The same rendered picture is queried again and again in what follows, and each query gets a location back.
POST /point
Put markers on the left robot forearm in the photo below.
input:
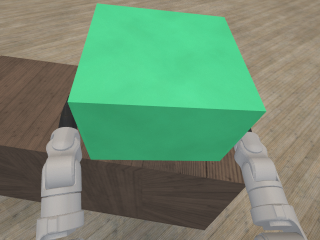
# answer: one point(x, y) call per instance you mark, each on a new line
point(61, 186)

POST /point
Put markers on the robot left hand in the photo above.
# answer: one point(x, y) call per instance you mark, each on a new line
point(66, 118)

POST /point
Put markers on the carton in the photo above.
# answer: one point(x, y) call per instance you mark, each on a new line
point(161, 85)

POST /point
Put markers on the pedestal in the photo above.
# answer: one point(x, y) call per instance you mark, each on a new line
point(184, 193)

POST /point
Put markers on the right robot forearm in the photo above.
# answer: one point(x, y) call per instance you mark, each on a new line
point(270, 208)

